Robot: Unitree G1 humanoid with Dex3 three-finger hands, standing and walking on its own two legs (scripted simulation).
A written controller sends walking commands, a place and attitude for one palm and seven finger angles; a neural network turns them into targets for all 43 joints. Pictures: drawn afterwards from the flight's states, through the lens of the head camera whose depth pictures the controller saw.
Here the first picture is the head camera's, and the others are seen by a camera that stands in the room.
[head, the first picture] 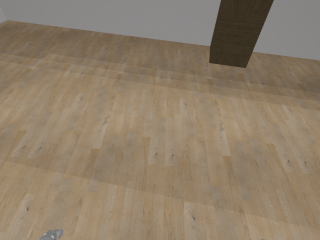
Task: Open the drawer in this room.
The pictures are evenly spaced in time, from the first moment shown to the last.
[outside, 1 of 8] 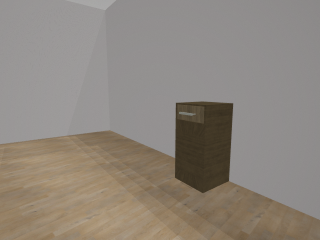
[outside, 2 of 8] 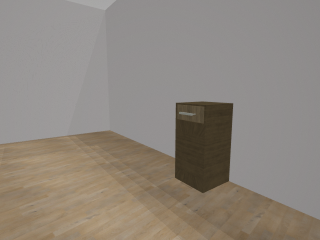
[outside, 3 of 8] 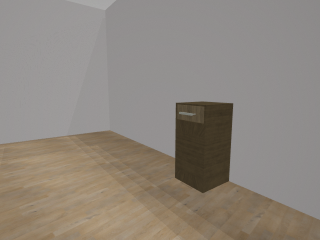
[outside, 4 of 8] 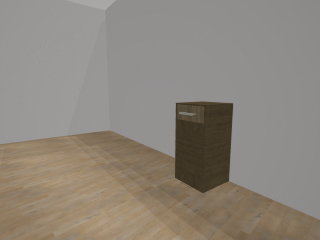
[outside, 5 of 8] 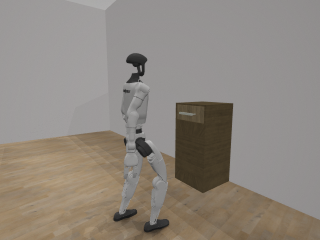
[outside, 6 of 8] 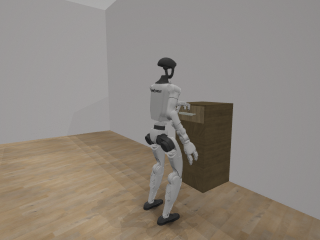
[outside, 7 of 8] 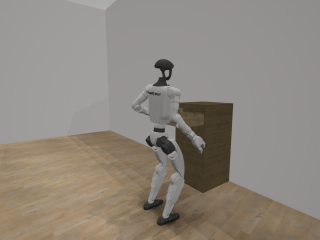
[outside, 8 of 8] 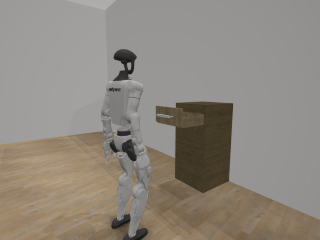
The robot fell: no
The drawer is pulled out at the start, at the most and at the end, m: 0.00 0.30 0.30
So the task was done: yes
